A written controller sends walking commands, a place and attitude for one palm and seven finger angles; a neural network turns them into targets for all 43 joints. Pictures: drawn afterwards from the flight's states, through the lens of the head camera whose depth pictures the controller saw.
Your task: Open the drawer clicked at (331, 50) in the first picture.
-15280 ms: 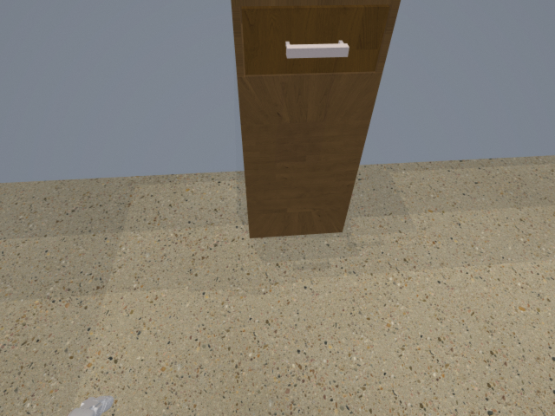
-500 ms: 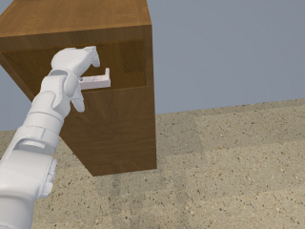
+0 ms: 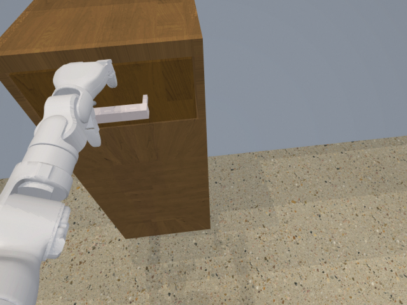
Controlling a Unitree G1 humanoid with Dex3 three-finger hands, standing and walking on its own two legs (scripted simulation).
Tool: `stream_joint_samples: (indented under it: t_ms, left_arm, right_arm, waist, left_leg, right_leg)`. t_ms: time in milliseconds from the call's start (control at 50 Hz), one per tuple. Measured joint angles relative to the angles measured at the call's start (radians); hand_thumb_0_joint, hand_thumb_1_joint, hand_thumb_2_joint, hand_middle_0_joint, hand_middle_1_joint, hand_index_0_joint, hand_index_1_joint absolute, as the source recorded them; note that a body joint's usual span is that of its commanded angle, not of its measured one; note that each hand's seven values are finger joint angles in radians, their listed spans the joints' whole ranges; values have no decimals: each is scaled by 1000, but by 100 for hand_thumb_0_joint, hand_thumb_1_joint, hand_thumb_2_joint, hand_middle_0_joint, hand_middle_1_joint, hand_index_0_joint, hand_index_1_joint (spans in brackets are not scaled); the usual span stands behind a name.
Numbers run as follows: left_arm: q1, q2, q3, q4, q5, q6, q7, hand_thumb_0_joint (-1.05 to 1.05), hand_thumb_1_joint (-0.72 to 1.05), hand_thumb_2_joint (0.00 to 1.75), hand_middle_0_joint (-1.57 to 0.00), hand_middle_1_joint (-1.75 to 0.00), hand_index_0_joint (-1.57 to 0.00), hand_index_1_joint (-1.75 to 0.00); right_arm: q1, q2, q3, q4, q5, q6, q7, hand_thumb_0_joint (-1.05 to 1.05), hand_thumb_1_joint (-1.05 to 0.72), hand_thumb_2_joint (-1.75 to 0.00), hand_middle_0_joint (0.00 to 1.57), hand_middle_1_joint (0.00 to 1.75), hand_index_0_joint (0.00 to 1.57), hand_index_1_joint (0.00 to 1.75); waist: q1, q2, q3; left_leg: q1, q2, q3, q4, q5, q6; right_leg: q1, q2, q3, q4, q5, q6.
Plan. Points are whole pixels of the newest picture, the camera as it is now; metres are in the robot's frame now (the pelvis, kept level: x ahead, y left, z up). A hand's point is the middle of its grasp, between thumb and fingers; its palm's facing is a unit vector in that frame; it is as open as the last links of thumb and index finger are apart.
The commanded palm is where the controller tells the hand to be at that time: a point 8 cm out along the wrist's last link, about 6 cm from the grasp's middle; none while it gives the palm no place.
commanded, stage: move the hooked fingers above the handle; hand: left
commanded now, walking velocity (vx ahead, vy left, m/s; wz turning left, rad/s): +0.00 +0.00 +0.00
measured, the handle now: (113, 107) +0.52 +0.22 +0.10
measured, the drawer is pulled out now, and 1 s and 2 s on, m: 0.00 0.00 0.00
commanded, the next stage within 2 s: lower the fingers behind the handle in 1.08 s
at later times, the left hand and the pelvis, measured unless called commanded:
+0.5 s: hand (98, 95) +0.48 +0.21 +0.17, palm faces +0.02 -0.03 -1.00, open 13.5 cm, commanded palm +0.45 +0.24 +0.22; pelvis +0.00 +0.00 +0.00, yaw -1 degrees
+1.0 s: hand (104, 88) +0.49 +0.20 +0.18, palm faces +0.11 -0.05 -0.99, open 13.8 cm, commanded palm +0.46 +0.24 +0.22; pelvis +0.00 +0.01 +0.00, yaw +0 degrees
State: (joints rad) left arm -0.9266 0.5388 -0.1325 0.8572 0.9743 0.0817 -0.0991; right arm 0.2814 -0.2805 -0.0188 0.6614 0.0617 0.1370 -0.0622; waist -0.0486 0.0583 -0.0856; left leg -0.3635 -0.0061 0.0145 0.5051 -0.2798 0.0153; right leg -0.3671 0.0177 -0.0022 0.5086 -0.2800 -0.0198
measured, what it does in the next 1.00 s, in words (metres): stands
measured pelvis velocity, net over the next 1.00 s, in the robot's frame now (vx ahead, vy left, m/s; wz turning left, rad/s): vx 0.00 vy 0.01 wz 0.00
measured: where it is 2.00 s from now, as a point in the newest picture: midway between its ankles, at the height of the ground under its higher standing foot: outside the picture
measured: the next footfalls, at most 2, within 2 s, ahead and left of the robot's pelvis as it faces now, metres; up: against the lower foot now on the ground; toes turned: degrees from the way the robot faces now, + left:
none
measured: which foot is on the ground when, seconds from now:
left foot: down 0.00-1.00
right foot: down 0.00-1.00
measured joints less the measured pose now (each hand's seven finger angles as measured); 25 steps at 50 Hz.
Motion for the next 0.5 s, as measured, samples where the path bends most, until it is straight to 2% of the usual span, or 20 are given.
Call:
stream_joint_samples:
  t_ms: [80,180,240,320,400,500]
  left_arm:
    - [12,-8,-2,-17,-6,-62,-2,0,-49,30,-32,-121,-33,-121]
    - [8,-4,27,-40,11,-115,66,0,-49,30,-32,-120,-32,-121]
    - [-7,-8,43,-21,11,-112,96,0,-49,30,-37,-123,-32,-120]
    - [-20,-28,51,15,12,-68,114,0,-49,30,-42,-126,-35,-123]
    - [-25,-32,64,46,21,-35,106,0,-49,30,-43,-125,-37,-126]
    - [-16,-3,88,60,37,-16,82,0,-49,30,-39,-123,-37,-125]
  right_arm:
    - [-10,-3,-4,-4,-2,-11,-6,0,-90,-90,20,30,20,30]
    - [-11,3,-13,-4,-17,-32,-2,0,-90,-90,20,30,20,30]
    - [-5,6,-16,9,-23,-33,9,0,-90,-90,20,30,20,30]
    - [-2,10,-6,27,-20,-20,20,0,-90,-90,20,30,20,30]
    - [-3,17,8,29,-16,-7,16,0,-90,-90,20,30,20,30]
    - [-1,25,16,14,-11,1,3,0,-90,-90,20,30,21,30]
  waist:
    - [0,-10,14]
    - [-4,-16,15]
    - [-4,-9,4]
    - [-5,4,-8]
    - [-14,14,-13]
    - [-23,14,-12]
  left_leg:
    - [-14,-1,-5,14,-3,0]
    - [-48,0,-6,31,-6,0]
    - [-58,1,-4,34,-9,0]
    - [-53,0,2,29,-10,2]
    - [-40,1,10,18,-7,3]
    - [-21,6,22,4,-1,1]
  right_leg:
    - [-11,-1,-6,10,-2,-1]
    - [-42,0,-7,22,-4,-1]
    - [-51,0,-4,22,-4,0]
    - [-50,0,2,19,-4,3]
    - [-42,1,10,14,-1,4]
    - [-31,6,22,8,5,2]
